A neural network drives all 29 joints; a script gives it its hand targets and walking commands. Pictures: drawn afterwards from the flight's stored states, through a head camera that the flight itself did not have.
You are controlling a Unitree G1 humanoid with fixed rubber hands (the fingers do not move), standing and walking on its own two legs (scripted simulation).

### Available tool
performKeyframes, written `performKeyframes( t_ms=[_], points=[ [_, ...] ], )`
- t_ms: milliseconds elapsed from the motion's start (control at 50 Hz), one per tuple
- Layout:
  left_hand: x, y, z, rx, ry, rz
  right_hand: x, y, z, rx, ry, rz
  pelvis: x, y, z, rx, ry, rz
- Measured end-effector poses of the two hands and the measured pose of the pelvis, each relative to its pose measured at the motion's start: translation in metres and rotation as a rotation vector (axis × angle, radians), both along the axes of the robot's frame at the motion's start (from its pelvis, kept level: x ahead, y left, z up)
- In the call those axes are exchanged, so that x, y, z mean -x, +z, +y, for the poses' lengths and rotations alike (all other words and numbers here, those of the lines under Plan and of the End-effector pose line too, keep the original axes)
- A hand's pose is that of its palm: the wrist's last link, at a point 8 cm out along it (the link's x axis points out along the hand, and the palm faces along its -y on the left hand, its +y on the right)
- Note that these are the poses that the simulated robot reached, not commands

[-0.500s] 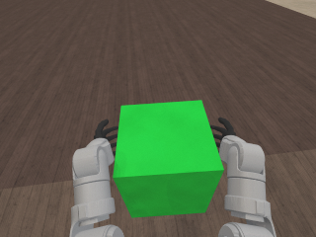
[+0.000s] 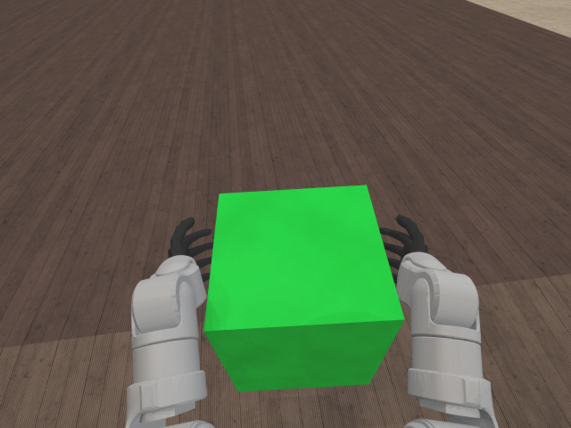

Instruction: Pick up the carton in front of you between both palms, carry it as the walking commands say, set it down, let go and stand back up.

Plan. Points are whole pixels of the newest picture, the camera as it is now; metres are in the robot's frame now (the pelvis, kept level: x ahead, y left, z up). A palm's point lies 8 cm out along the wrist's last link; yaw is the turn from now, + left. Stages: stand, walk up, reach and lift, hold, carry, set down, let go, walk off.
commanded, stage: carry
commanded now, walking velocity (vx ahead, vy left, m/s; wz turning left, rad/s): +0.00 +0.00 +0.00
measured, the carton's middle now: (298, 294) +0.32 +0.00 +0.04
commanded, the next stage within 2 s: none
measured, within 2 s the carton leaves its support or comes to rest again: neither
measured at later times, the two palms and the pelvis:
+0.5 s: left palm (178, 280) +0.30 +0.16 +0.12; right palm (413, 276) +0.30 -0.15 +0.12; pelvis -0.02 +0.00 +0.00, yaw +0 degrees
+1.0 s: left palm (175, 293) +0.28 +0.16 +0.12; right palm (420, 289) +0.27 -0.15 +0.12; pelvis -0.04 +0.00 +0.01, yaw +1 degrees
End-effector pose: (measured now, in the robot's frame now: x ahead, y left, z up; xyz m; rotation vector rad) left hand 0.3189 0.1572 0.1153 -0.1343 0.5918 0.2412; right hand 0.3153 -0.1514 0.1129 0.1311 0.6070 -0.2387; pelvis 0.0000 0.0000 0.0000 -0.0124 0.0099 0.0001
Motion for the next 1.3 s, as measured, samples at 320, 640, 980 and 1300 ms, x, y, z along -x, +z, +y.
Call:
performKeyframes(
  t_ms=[320,640,980,1300],
  points=[
    [0.012,0.002,0.003,0.002,0.005,0.001,0.01,0.001,0.004,0.0,0.006,0.001,0.011,0.002,0.002,0.002,0.005,-0.01],
    [0.027,0.004,0.003,0.003,0.006,0.002,0.025,0.004,0.003,-0.002,0.006,0.002,0.025,0.004,0.002,0.0,0.008,-0.022],
    [0.043,0.007,0.002,0.004,0.008,0.004,0.041,0.007,0.002,-0.005,0.007,0.004,0.041,0.005,0.001,-0.002,0.01,-0.034],
    [-0.003,0.035,-0.003,-0.003,0.035,-0.095,-0.013,0.033,-0.004,0.016,0.037,-0.092,-0.003,-0.006,-0.012,-0.001,0.017,-0.012]
  ],
)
